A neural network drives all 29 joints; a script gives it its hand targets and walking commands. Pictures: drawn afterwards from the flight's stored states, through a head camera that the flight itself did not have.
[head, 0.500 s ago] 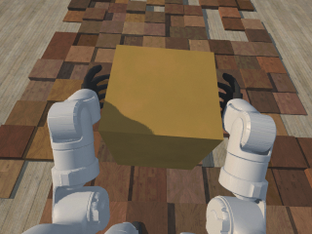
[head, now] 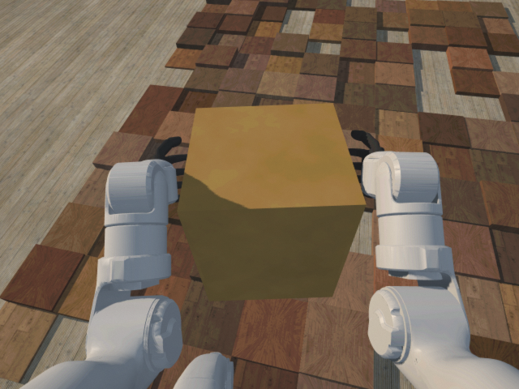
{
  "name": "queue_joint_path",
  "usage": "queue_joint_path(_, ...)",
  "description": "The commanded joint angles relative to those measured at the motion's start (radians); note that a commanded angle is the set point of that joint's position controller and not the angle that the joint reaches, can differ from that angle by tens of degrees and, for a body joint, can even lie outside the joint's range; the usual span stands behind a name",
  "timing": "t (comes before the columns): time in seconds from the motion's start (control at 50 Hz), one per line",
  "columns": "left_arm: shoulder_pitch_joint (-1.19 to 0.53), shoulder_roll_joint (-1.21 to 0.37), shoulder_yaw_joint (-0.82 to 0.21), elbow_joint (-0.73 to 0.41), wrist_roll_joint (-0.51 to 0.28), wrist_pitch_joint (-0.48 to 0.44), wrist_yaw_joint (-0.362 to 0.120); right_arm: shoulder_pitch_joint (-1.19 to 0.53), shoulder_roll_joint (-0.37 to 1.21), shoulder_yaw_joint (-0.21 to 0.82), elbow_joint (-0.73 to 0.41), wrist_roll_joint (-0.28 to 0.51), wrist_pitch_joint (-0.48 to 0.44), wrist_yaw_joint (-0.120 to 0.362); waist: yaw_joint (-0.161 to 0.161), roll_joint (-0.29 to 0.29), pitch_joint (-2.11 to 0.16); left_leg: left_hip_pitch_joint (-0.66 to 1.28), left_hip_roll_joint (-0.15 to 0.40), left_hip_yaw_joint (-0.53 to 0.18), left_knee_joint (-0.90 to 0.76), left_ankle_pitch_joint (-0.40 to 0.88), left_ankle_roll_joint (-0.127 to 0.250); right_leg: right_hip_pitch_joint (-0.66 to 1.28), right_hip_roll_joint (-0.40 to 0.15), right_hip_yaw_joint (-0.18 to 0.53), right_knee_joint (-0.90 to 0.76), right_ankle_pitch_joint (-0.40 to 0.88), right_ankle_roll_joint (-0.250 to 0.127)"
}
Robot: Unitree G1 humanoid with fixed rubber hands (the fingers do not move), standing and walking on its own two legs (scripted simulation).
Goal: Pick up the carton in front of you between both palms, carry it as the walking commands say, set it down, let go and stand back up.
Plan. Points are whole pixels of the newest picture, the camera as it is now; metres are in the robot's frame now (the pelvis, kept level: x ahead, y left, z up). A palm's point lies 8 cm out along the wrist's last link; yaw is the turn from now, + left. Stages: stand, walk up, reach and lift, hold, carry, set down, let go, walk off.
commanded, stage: carry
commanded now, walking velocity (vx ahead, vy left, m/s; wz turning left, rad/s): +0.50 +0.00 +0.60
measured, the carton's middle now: (267, 207) +0.37 +0.00 +0.04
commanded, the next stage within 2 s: none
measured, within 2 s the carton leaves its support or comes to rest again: neither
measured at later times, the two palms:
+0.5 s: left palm (187, 55) +0.70 +0.17 +0.11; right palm (334, 55) +0.67 -0.13 +0.12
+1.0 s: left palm out of the picture +1.04 +0.04 +0.13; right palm out of the picture +0.97 -0.25 +0.13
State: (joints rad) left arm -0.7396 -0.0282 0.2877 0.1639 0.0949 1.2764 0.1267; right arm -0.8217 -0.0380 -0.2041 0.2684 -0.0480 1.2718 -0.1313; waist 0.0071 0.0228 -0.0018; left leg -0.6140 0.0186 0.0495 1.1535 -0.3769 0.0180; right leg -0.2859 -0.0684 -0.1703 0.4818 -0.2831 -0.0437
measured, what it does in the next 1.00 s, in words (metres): walks ahead, turning right: left foot, then right foot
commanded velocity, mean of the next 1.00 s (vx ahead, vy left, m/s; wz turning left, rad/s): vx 0.50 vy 0.00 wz -0.53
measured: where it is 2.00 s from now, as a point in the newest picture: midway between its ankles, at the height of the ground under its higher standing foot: (313, 154)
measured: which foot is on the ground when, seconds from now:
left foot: up 0.00-0.22, down 0.24-0.72, up 0.74-1.00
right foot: down 0.00-0.26, up 0.28-0.70, down 0.72-1.00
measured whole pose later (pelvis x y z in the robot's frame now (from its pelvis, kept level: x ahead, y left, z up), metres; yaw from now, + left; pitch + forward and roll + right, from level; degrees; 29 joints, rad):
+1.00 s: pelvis +0.63 -0.02 -0.02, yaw -17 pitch +5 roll +0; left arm -0.82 0.03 0.23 0.10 0.00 1.28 0.15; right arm -0.78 0.02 -0.29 0.01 -0.09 1.31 -0.14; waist 0.09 -0.01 0.00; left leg -0.79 0.10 -0.03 1.17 -0.40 -0.04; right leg -0.38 0.14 -0.02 0.56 -0.31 -0.15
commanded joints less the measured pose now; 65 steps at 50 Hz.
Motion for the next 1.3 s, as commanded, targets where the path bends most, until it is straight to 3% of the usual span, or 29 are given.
queue_joint_path(0.0,-0.797,-1.141,-0.607,-0.148,-0.488,-0.047,-0.266,-0.662,1.269,0.545,-0.171,0.416,-0.055,0.196,0.029,-0.197,-0.463,-0.186,0.031,0.005,-0.048,0.109,-0.003,0.526,-0.244,0.181,-0.099,0.637,-0.048)
queue_joint_path(0.08,-0.739,-1.137,-0.676,-0.235,-0.503,-0.072,-0.271,-0.57,1.243,0.599,-0.243,0.373,-0.082,0.17,0.05,-0.158,-0.416,-0.151,0.0,0.075,-0.316,0.24,0.012,0.551,-0.194,0.063,-0.116,0.735,-0.034)
queue_joint_path(0.14,-0.731,-1.088,-0.729,-0.295,-0.511,-0.082,-0.271,-0.539,1.188,0.641,-0.311,0.357,-0.092,0.159,0.054,-0.191,-0.383,0.041,-0.099,0.202,-0.606,0.347,0.037,0.525,-0.135,-0.01,-0.091,0.972,-0.022)
queue_joint_path(0.18,-0.675,-1.058,-0.755,-0.291,-0.517,-0.086,-0.274,-0.497,1.147,0.653,-0.321,0.337,-0.094,0.156,0.017,-0.262,-0.45,0.262,-0.131,0.215,-0.697,0.434,0.072,0.509,-0.135,-0.028,0.053,1.141,-0.011)
queue_joint_path(0.2,-0.653,-1.049,-0.767,-0.282,-0.518,-0.088,-0.278,-0.471,1.134,0.656,-0.319,0.326,-0.098,0.157,-0.027,-0.246,-0.517,0.477,-0.114,0.227,-0.79,0.546,0.084,0.445,-0.125,-0.063,0.206,1.07,0.008)
queue_joint_path(0.22,-0.65,-1.035,-0.781,-0.282,-0.514,-0.093,-0.282,-0.469,1.117,0.656,-0.34,0.323,-0.102,0.162,-0.058,-0.196,-0.565,0.731,-0.011,0.128,-0.784,0.561,0.088,0.256,-0.105,-0.024,0.378,0.8,0.019)
queue_joint_path(0.24,-0.654,-1.065,-0.795,-0.271,-0.514,-0.088,-0.286,-0.468,1.078,0.639,-0.323,0.304,-0.106,0.166,-0.055,0.061,-0.745,1.213,0.346,-0.254,-0.587,0.91,0.235,-0.153,-0.031,0.061,0.65,-0.013,0.044)
queue_joint_path(0.26,-0.613,-1.034,-0.788,-0.25,-0.505,-0.083,-0.288,-0.394,1.079,0.642,-0.277,0.303,-0.111,0.17,-0.092,0.179,-0.809,1.276,0.394,-0.448,-0.669,0.773,0.334,-0.336,0.081,0.144,0.899,-0.31,0.044)
queue_joint_path(0.34,-0.675,-1.07,-0.8,-0.313,-0.51,-0.097,-0.274,-0.519,1.142,0.697,-0.43,0.375,-0.12,0.201,-0.066,0.051,-0.575,0.971,0.314,-0.188,-0.736,0.678,0.157,-0.466,-0.028,0.206,0.793,-0.12,-0.001)
queue_joint_path(0.48,-0.537,-1.004,-0.789,-0.264,-0.407,-0.087,-0.208,-0.493,1.095,0.721,-0.415,0.44,-0.087,0.257,-0.061,0.135,-0.459,0.802,0.26,0.032,-0.775,0.686,0.136,-0.498,-0.003,0.089,0.536,0.047,0.005)
queue_joint_path(0.6,-0.499,-1.019,-0.747,-0.128,-0.38,-0.08,-0.227,-0.458,1.107,0.677,-0.259,0.416,-0.085,0.295,-0.056,0.11,-0.34,0.783,0.189,0.209,-0.746,0.853,0.039,-0.332,0.093,-0.064,0.094,0.382,-0.041)
queue_joint_path(0.64,-0.548,-1.027,-0.748,-0.15,-0.408,-0.077,-0.235,-0.494,1.106,0.669,-0.286,0.424,-0.085,0.291,-0.026,0.156,-0.358,0.783,0.224,0.229,-0.653,1.02,0.009,-0.202,0.126,-0.071,0.057,0.372,-0.075)
queue_joint_path(0.68,-0.603,-1.016,-0.74,-0.184,-0.431,-0.071,-0.237,-0.548,1.104,0.676,-0.329,0.433,-0.078,0.278,0.075,0.142,-0.447,0.685,0.218,0.272,-0.352,1.042,-0.024,0.102,0.152,-0.067,-0.009,0.33,-0.106)
queue_joint_path(0.7,-0.621,-1.011,-0.732,-0.192,-0.441,-0.067,-0.238,-0.603,1.086,0.674,-0.353,0.436,-0.074,0.269,0.116,0.041,-0.456,0.514,0.165,0.241,-0.126,0.742,-0.052,0.296,0.131,0.0,-0.048,0.336,-0.107)
queue_joint_path(0.72,-0.64,-0.995,-0.723,-0.179,-0.458,-0.061,-0.238,-0.616,1.077,0.667,-0.357,0.43,-0.061,0.258,0.046,-0.189,-0.449,0.183,0.062,0.163,0.066,-0.12,-0.073,0.522,-0.047,0.251,0.169,0.73,-0.154)
queue_joint_path(0.74,-0.613,-0.949,-0.698,-0.142,-0.457,-0.05,-0.235,-0.58,1.052,0.649,-0.325,0.429,-0.042,0.241,0.06,-0.286,-0.614,-0.048,-0.052,0.034,0.365,-0.28,-0.095,0.707,-0.189,0.673,0.073,0.505,-0.369)
queue_joint_path(0.76,-0.638,-0.965,-0.713,-0.165,-0.491,-0.043,-0.239,-0.596,1.014,0.629,-0.35,0.414,-0.037,0.223,0.092,-0.247,-0.621,-0.183,-0.032,-0.062,0.445,-0.221,-0.066,0.69,-0.209,0.75,-0.042,0.275,-0.406)
queue_joint_path(0.78,-0.716,-0.984,-0.725,-0.214,-0.522,-0.036,-0.243,-0.654,0.999,0.613,-0.377,0.4,-0.032,0.205,0.085,-0.144,-0.56,-0.208,0.017,-0.102,0.44,-0.152,-0.038,0.585,-0.184,0.697,-0.07,0.253,-0.349)
queue_joint_path(0.82,-0.84,-1.016,-0.743,-0.302,-0.582,-0.023,-0.243,-0.714,0.987,0.579,-0.43,0.39,-0.019,0.178,0.059,-0.029,-0.524,-0.196,0.061,-0.108,0.359,-0.091,-0.03,0.414,-0.16,0.624,-0.049,0.312,-0.31)
queue_joint_path(0.88,-0.886,-1.028,-0.729,-0.305,-0.616,0.004,-0.236,-0.66,0.948,0.525,-0.386,0.333,0.003,0.159,0.04,0.008,-0.53,-0.156,0.084,-0.093,0.183,-0.127,-0.046,0.283,-0.127,0.559,-0.058,0.251,-0.288)
queue_joint_path(0.92,-0.86,-1.028,-0.708,-0.252,-0.594,0.017,-0.237,-0.623,0.953,0.513,-0.315,0.308,0.012,0.16,0.05,-0.011,-0.525,-0.16,0.077,-0.06,0.057,-0.141,-0.061,0.264,-0.126,0.532,-0.043,0.402,-0.289)
queue_joint_path(1.0,-0.761,-1.069,-0.653,-0.09,-0.527,0.008,-0.26,-0.567,1.029,0.524,-0.192,0.295,0.004,0.185,0.068,-0.09,-0.523,-0.269,0.083,-0.052,-0.072,0.156,-0.074,0.405,-0.053,0.47,0.04,0.652,-0.23)
queue_joint_path(1.1,-0.688,-1.135,-0.625,0.019,-0.467,-0.048,-0.282,-0.585,1.151,0.557,-0.127,0.327,-0.043,0.222,0.088,-0.13,-0.42,-0.241,0.034,-0.018,-0.38,0.212,-0.086,0.43,-0.017,0.478,0.032,0.662,-0.194)
queue_joint_path(1.14,-0.691,-1.139,-0.633,-0.005,-0.46,-0.072,-0.279,-0.602,1.179,0.577,-0.146,0.354,-0.065,0.227,0.075,-0.158,-0.398,-0.081,0.014,-0.004,-0.554,0.293,-0.073,0.366,-0.003,0.451,0.036,0.628,-0.146)
queue_joint_path(1.18,-0.678,-1.142,-0.656,-0.03,-0.462,-0.09,-0.27,-0.614,1.19,0.595,-0.172,0.377,-0.083,0.226,0.004,-0.164,-0.444,0.297,-0.037,0.085,-0.724,0.333,-0.071,0.213,0.023,0.38,0.145,0.688,-0.089)
queue_joint_path(1.2,-0.694,-1.167,-0.67,-0.045,-0.47,-0.095,-0.267,-0.627,1.176,0.607,-0.196,0.374,-0.097,0.222,-0.042,-0.003,-0.555,0.672,0.035,0.039,-0.707,0.42,-0.029,0.017,0.062,0.312,0.345,0.698,-0.032)
queue_joint_path(1.24,-0.685,-1.155,-0.703,-0.104,-0.469,-0.102,-0.257,-0.57,1.197,0.628,-0.19,0.408,-0.117,0.22,-0.09,0.319,-0.661,1.187,0.388,-0.416,-0.642,0.68,0.143,-0.512,0.149,0.193,0.7,-0.281,0.055)
queue_joint_path(1.26,-0.68,-1.135,-0.705,-0.126,-0.474,-0.103,-0.25,-0.558,1.18,0.636,-0.228,0.421,-0.127,0.216,-0.117,0.275,-0.693,1.146,0.385,-0.542,-0.704,0.522,0.214,-0.548,0.152,0.184,0.78,-0.284,0.049)
queue_joint_path(1.28,-0.7,-1.12,-0.705,-0.169,-0.472,-0.108,-0.24,-0.587,1.186,0.655,-0.299,0.441,-0.131,0.215,-0.125,0.174,-0.638,1.042,0.359,-0.511,-0.726,0.448,0.215,-0.536,0.111,0.204,0.77,-0.26,0.029)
